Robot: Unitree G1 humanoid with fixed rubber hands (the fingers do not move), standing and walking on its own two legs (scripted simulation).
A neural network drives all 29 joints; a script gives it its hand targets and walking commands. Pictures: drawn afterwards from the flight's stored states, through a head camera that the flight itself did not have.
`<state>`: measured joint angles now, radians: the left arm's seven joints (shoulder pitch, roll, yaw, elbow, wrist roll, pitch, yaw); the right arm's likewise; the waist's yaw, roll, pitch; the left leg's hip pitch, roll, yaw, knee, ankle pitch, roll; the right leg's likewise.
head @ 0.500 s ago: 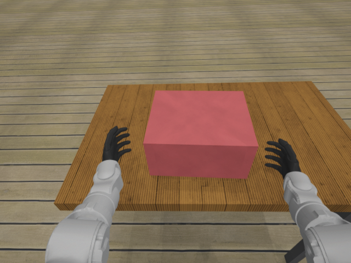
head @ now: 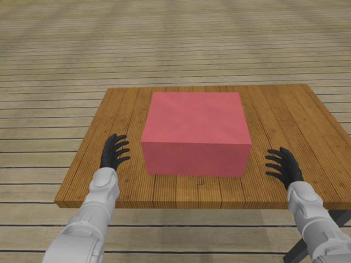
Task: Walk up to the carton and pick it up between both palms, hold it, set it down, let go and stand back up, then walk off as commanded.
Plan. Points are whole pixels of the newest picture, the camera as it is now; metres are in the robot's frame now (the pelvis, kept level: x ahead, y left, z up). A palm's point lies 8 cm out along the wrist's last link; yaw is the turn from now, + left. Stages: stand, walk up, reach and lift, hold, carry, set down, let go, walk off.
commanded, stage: set down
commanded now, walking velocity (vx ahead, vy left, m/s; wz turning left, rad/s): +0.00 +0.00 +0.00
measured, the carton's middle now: (194, 131) +0.51 -0.04 +0.02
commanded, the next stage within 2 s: none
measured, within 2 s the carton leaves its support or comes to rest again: neither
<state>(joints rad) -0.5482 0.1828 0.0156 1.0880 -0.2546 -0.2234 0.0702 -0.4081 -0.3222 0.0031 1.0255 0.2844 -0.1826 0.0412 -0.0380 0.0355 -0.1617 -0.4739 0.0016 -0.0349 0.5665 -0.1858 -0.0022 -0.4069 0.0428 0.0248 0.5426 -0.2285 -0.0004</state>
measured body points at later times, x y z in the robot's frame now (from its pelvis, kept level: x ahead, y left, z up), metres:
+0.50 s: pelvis +0.01 -0.01 +0.01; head -0.02 -0.01 +0.46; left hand +0.31 +0.19 +0.05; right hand +0.25 -0.26 +0.05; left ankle +0.06 +0.11 -0.73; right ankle +0.03 -0.12 -0.73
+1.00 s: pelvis +0.02 -0.02 +0.02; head -0.01 -0.01 +0.46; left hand +0.25 +0.19 +0.03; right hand +0.20 -0.26 +0.04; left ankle +0.06 +0.11 -0.73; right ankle +0.03 -0.12 -0.73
